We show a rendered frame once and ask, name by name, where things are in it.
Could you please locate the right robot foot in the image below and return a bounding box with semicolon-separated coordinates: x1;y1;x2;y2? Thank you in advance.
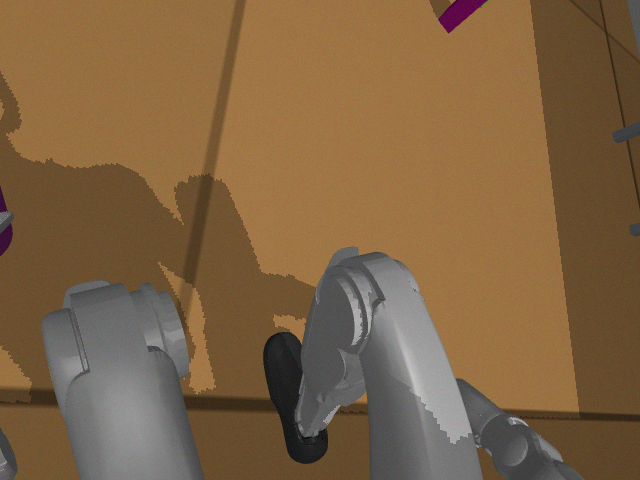
263;332;328;464

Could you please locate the left robot arm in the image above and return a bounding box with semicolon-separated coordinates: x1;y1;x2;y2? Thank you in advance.
0;428;18;480

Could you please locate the right robot arm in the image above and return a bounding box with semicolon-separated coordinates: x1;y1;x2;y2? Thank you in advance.
480;414;584;480

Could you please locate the right robot hand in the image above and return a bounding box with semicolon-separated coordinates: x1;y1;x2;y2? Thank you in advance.
456;379;506;448

